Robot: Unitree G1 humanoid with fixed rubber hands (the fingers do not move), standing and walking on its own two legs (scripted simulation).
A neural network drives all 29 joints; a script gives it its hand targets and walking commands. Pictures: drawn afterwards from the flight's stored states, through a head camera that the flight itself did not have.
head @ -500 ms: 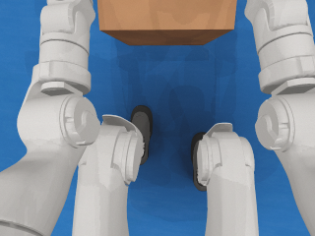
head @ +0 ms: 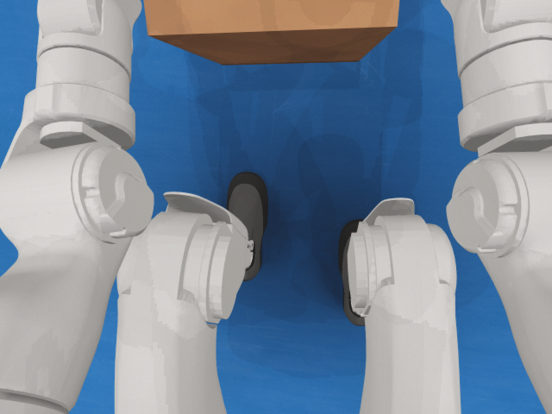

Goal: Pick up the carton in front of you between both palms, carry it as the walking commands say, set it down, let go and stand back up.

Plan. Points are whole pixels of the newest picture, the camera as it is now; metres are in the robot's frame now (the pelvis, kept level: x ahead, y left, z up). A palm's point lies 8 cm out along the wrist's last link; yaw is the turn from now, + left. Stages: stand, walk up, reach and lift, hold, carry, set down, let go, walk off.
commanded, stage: set down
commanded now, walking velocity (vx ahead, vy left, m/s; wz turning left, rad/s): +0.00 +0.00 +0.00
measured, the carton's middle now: out of the picture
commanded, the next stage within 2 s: let go in 1.58 s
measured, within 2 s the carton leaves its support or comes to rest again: neither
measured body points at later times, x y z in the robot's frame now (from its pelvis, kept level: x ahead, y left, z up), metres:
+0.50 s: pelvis +0.00 +0.00 +0.00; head +0.39 +0.00 +0.21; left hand +0.55 +0.24 -0.19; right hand +0.60 -0.15 -0.19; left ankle +0.15 +0.12 -0.33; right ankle +0.08 -0.10 -0.33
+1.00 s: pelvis +0.00 +0.00 +0.08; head +0.36 +0.01 +0.36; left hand +0.57 +0.24 -0.03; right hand +0.63 -0.14 -0.02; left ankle +0.15 +0.12 -0.33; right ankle +0.08 -0.10 -0.33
